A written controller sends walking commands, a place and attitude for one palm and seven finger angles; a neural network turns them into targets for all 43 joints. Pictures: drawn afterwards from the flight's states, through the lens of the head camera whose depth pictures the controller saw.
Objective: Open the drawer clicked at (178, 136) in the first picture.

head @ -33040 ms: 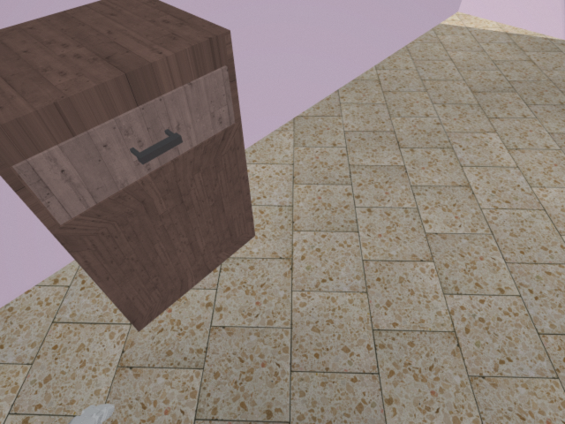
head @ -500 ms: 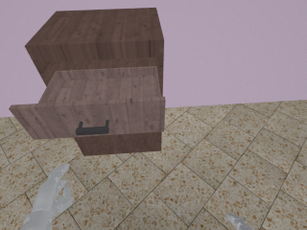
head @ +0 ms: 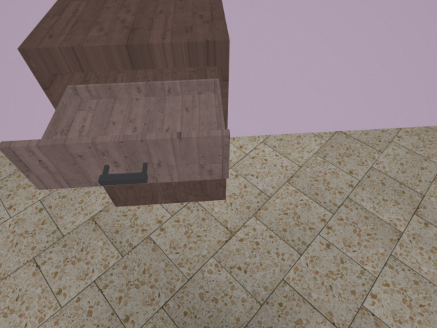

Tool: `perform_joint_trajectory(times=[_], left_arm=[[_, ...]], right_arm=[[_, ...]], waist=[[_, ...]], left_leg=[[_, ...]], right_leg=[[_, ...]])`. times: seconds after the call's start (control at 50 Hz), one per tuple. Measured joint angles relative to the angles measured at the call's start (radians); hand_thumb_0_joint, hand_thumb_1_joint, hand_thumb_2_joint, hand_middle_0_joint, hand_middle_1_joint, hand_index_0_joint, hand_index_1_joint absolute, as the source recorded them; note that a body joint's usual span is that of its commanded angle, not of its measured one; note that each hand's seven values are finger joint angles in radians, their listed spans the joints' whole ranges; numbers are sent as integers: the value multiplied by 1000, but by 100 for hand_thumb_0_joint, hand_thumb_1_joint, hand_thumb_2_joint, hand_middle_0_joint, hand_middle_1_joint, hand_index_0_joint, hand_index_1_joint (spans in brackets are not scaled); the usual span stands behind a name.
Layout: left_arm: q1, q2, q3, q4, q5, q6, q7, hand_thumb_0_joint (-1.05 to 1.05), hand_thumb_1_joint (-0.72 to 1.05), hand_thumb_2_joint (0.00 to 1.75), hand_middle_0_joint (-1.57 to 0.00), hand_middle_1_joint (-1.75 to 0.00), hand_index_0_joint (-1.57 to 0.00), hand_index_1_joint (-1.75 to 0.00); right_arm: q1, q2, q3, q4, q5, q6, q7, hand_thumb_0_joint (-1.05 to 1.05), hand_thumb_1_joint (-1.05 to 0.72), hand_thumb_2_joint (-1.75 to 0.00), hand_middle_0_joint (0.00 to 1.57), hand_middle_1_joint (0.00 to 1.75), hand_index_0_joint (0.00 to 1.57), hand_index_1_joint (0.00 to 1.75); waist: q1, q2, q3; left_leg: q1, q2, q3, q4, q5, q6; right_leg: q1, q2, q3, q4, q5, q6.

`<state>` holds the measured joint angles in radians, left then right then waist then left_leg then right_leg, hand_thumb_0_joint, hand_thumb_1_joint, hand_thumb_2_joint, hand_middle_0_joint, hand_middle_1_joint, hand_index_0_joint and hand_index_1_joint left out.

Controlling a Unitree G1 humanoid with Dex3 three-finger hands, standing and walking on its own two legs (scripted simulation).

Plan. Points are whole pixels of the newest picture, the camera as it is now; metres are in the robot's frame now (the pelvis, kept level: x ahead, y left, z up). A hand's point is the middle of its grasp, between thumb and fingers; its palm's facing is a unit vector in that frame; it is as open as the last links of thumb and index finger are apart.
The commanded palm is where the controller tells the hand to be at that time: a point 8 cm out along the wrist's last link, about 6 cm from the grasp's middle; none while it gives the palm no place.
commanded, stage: let the arm hang, fingers relaxed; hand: left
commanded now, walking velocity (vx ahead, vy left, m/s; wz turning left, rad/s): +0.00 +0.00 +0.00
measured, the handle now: (124, 173) +0.47 +0.28 -0.07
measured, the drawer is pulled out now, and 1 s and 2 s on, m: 0.30 0.30 0.30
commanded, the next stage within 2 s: look to check the result in 0.46 s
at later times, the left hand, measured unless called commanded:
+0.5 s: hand out of the picture +0.01 +0.16 -0.17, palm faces +0.05 -0.98 -0.20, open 7.4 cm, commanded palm none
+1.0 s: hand out of the picture +0.00 +0.15 -0.17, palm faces +0.05 -0.98 -0.19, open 7.4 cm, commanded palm none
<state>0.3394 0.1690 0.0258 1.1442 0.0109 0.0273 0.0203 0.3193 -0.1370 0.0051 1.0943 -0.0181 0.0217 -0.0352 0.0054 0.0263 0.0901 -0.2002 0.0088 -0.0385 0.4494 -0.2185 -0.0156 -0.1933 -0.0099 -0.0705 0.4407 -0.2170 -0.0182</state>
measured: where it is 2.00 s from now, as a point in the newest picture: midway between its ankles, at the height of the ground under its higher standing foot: outside the picture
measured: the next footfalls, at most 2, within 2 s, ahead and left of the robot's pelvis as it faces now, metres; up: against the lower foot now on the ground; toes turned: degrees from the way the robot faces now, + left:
none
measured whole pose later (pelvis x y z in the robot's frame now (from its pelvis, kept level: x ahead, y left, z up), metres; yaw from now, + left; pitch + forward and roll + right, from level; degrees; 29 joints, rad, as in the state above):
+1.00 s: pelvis +0.01 -0.02 +0.00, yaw -1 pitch -2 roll +0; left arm 0.27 0.12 0.03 1.14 0.01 0.01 0.02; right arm 0.28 -0.12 -0.01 1.11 -0.02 0.01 -0.04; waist 0.00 0.02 0.07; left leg -0.17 0.04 -0.04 0.41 -0.21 -0.04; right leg -0.16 0.02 -0.07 0.41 -0.21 -0.04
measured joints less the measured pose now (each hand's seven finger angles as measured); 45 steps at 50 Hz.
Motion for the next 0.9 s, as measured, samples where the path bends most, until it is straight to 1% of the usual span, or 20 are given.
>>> perform_joint_trajectory(times=[0.14,0.22,0.32,0.44,0.9], left_arm=[[-48,-33,-2,-8,1,-11,3,1,91,90,-20,-30,-20,-30],[-74,-48,-1,-20,2,-16,2,1,90,90,-20,-30,-20,-30],[-88,-38,7,-21,4,-16,6,2,92,90,-20,-30,-20,-30],[-89,-32,12,-24,1,-18,4,1,91,90,-20,-30,-20,-30],[-65,-45,8,-3,0,-21,4,1,90,90,-20,-30,-20,-30]], right_arm=[[-18,21,-1,8,-3,-6,2,1,-91,-90,20,30,20,30],[-20,22,-4,13,-7,-6,0,1,-92,-90,20,30,20,30],[-13,23,-9,13,-7,-11,-2,1,-91,-90,20,30,20,30],[-5,18,-11,16,-7,-12,-3,1,-91,-90,20,30,20,30],[-31,18,-11,17,-3,-12,-7,0,-91,-90,20,30,20,30]], waist=[[-6,7,-19],[-9,6,-27],[-15,0,-32],[-16,-2,-27],[-8,-4,-16]], left_leg=[[9,3,2,-9,5,-5],[12,6,3,-10,5,-8],[15,12,3,-12,4,-13],[17,16,-1,-16,5,-17],[32,26,0,-34,5,-25]], right_leg=[[3,3,2,2,0,-5],[3,6,3,4,-1,-8],[6,12,2,3,-3,-13],[9,15,-1,-2,-2,-17],[24,26,0,-24,2,-22]])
